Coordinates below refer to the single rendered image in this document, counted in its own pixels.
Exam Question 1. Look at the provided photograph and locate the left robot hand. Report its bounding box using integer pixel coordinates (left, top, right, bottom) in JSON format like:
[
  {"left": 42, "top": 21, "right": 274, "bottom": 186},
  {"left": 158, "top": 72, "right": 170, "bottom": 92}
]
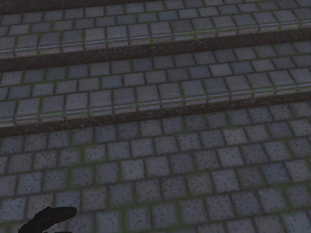
[{"left": 17, "top": 206, "right": 77, "bottom": 233}]

